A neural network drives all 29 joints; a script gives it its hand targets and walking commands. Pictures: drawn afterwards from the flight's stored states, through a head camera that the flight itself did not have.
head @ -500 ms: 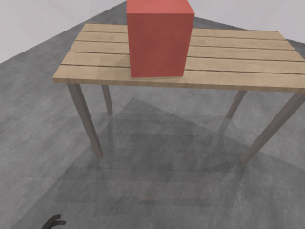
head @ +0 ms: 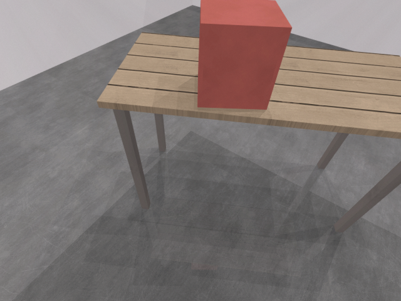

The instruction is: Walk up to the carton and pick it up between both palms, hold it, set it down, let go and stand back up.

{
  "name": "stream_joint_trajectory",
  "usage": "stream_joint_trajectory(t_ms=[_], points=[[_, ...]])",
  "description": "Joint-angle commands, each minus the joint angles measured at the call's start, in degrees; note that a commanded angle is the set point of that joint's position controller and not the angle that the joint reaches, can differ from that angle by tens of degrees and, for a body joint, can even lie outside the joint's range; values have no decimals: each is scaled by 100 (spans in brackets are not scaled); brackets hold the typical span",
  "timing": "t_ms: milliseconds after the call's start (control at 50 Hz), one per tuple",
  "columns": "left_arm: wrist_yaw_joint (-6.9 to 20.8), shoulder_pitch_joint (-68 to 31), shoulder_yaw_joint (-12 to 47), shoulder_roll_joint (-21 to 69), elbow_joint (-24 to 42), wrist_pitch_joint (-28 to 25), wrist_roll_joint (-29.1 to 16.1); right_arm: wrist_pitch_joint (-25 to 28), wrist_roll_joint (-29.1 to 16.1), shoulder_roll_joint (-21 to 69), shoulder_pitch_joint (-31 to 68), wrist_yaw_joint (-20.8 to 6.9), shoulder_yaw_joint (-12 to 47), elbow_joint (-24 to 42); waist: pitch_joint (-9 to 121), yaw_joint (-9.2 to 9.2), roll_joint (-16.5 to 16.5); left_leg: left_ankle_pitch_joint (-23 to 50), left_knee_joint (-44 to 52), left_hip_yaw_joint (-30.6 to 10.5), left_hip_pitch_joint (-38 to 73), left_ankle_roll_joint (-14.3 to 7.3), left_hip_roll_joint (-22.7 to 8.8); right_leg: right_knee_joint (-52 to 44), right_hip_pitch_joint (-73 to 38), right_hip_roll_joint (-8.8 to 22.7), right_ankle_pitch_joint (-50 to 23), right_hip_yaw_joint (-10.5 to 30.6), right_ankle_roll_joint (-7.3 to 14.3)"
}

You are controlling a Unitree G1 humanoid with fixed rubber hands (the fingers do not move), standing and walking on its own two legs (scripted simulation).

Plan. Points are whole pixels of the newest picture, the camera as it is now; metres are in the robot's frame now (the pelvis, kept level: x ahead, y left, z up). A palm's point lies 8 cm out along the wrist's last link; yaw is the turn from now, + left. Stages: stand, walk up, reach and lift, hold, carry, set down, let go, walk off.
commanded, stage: walk up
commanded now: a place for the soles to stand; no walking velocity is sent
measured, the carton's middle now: (235, 55) +0.79 -0.04 +0.11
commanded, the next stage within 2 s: none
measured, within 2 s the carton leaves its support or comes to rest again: neither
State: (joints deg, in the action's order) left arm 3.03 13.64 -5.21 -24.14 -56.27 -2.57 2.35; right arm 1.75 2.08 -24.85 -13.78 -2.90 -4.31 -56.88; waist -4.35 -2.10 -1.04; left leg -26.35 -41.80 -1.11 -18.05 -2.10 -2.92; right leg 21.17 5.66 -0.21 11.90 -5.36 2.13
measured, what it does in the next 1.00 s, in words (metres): walks ahead: left foot, then right foot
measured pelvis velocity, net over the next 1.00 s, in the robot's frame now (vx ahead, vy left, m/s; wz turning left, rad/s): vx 0.35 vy -0.03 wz -0.11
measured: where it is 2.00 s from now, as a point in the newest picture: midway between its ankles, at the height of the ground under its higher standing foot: (208, 284)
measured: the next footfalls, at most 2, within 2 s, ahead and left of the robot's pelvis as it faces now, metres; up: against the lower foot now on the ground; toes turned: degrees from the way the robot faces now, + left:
left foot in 0.08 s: +0.12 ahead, +0.14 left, +0.00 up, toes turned +2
right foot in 0.60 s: +0.32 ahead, -0.10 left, +0.00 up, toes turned -9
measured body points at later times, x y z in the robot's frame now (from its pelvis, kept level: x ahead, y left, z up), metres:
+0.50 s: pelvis +0.15 +0.04 +0.00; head +0.18 +0.06 +0.44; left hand +0.25 +0.36 -0.13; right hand +0.15 -0.28 -0.10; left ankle +0.08 +0.14 -0.74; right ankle +0.22 -0.12 -0.71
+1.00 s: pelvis +0.35 -0.03 -0.01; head +0.38 -0.05 +0.44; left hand +0.45 +0.28 -0.10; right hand +0.39 -0.37 -0.12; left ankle +0.48 +0.10 -0.70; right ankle +0.28 -0.10 -0.74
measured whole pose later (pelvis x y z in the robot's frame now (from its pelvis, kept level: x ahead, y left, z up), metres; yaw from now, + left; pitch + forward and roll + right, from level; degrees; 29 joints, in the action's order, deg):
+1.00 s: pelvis +0.35 -0.03 -0.01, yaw -6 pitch -4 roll -1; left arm 2.1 17.5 -4.4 -22.3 -42.5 -2.6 0.9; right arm 2.9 -0.7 -24.9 -17.2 -0.6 -4.2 -43.9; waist -8.6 -1.0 -3.2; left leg -12.7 -49.3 -3.8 -29.9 0.3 -3.0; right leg 25.3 2.1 -4.8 19.3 -4.1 4.8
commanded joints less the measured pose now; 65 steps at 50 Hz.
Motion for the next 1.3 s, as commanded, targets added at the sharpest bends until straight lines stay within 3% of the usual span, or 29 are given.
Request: stream_joint_trajectory(t_ms=[0,20,40,60,80,100,160,300,380,480,540,580,600,620,640,720,860,920,960,1020,1040,1060,1080,1100,1120,1140,1180,1240,1280], points=[[11,-1312,-233,-1354,961,-15,-27,162,-108,-1024,-1163,-46,-414,176,-99,999,849,1216,1297,332,1855,61,-82,-290,2369,1147,2616,980,595],[1,-1230,-103,-1003,1015,21,-50,196,-31,-1300,-1747,37,-547,-27,9,1220,14,1044,1425,-147,2770,129,-43,1153,3225,664,2522,694,358],[-22,-899,27,-581,1068,48,-121,224,28,-1712,-2089,152,-659,-23,50,1349,-1481,-727,2696,-1796,2627,200,-938,3137,3632,-398,2321,379,107],[-59,-323,30,-638,960,128,-145,272,78,-1887,-1254,228,-643,360,-163,850,-1340,-2352,3780,-3674,1582,97,-1825,4228,3548,-588,1729,1291,-6],[-74,78,-100,-1197,696,161,-155,271,-6,-1931,-343,244,-598,565,-471,450,-676,-2808,3889,-3569,771,-131,-1931,4318,3066,-284,1227,1610,12],[-55,247,-143,-1369,630,166,-185,302,-45,-1831,35,225,-534,683,-495,323,-621,-2664,3801,-3133,497,-347,-1792,4148,2833,-58,1094,1580,67],[-15,769,-199,-1407,387,112,-219,370,-132,-1362,95,193,-394,784,-324,38,-759,-1073,3377,-1698,707,-54,-1200,3835,2399,190,494,1506,-27],[76,16,-131,-1103,744,152,-167,460,-166,-1176,-621,258,-299,846,-524,384,-601,1655,3199,-501,1425,145,-968,3106,2777,129,-325,1303,-198],[50,-427,-64,-1001,1009,106,-173,419,-154,-1230,-810,288,-323,930,-476,487,-597,3146,2840,-240,2075,-203,-1207,2454,3082,213,-76,1101,-177],[111,-979,43,-811,1361,78,-140,321,-103,-1285,-978,321,-332,1037,-338,701,-501,4058,2251,231,2344,-221,-1055,1290,2628,141,217,194,17],[64,-500,-46,-806,1317,28,-115,296,-158,-1355,-912,336,-341,1181,105,417,-547,4603,1409,254,2220,-338,-1050,746,1552,-60,-15,14,178],[2,911,-304,-1306,916,-80,-88,308,-233,-886,-1018,317,-160,1324,1027,-206,539,3690,-827,632,842,-263,-572,370,-942,373,-582,871,590],[-62,1371,-444,-1664,876,-73,-108,315,-238,-522,-1347,300,-22,1365,1546,-260,1656,1042,-1908,712,-586,-69,45,365,-2349,1535,-349,2742,994],[-124,1469,-467,-1825,1039,-74,-185,253,-289,-785,-1356,307,-86,1304,1533,-399,1556,-580,-2529,358,-1317,-12,565,-97,-2498,2297,-409,4177,1436],[-146,1284,-465,-1731,1088,-44,-259,214,-286,-1137,-1075,336,-147,1291,1366,-499,1235,-789,-3005,15,-1407,-48,256,-5,-2199,2563,-817,4295,1824],[-271,639,-312,-1095,1377,-67,-304,253,-352,-860,-983,321,-99,1302,297,-23,598,25,-2866,-613,-1097,-44,329,320,-821,1585,-4376,1731,1105],[-150,201,-315,-1059,1842,-159,-176,148,-251,-774,-904,228,-185,1568,-543,197,911,1260,-1325,-185,-1042,224,134,-367,456,867,-2974,595,812],[-101,37,-257,-979,2003,-92,-86,230,-299,-720,-715,286,-182,1533,-591,65,1252,1863,70,168,-237,317,-146,-275,1118,869,-2567,441,876],[-144,196,-176,-881,1901,7,-135,287,-225,-634,-560,348,-121,1421,-213,-82,952,2518,498,232,438,220,-97,433,1074,915,-2559,654,828],[-241,249,1,-732,1828,108,-307,314,-46,-816,-993,426,-178,1205,683,340,16,3409,1438,191,1662,-164,198,2170,889,672,-2256,712,361],[-269,510,73,-611,1847,102,-395,321,17,-1144,-998,464,-235,1327,921,399,-807,4214,1525,-450,1940,-400,-317,2903,1154,446,-1392,596,66],[-314,860,99,-510,1753,112,-494,297,8,-1402,-740,498,-261,1527,1284,292,-1763,5771,1437,-2286,2126,-1186,-1782,4156,1624,-110,1315,396,-326],[-385,1092,-22,-824,1546,252,-472,255,-138,-1214,-522,517,-146,1647,1361,173,-807,5528,1451,-2636,1687,-1775,-2021,4733,1383,-305,2423,917,-418],[-461,1249,6,-999,1465,292,-384,229,-224,-1256,-20,548,-122,1678,1288,109,-1546,5223,1458,-3035,1722,-2167,-2396,5016,1746,50,2538,1144,-424],[-470,977,-41,-1161,1439,280,-310,189,-254,-1064,106,554,-123,1691,1195,139,-1168,4806,1523,-2851,1358,-1905,-2268,4783,1607,311,2670,1449,-316],[-427,610,-51,-1263,1489,282,-293,131,-267,-883,-64,531,-126,1698,1272,332,-681,4903,1508,-1849,1288,-1556,-1729,4645,1460,84,2486,1253,-281],[-346,415,-98,-1057,1448,342,-323,87,-265,-876,-99,544,-83,1584,1124,358,-542,4586,1401,-973,685,-1149,-1330,4309,1229,-36,2307,1219,-142],[-382,524,-26,-906,1343,308,-288,-50,-180,-1072,348,460,-130,1580,887,294,-1146,3079,1394,-602,267,-1006,-917,3447,1265,30,1929,600,-183],[-450,925,-38,-831,1145,186,-258,-190,-73,-1090,689,383,-172,1735,852,163,-1656,3194,1099,-630,453,-1117,-940,2615,1472,125,1712,383,-231]])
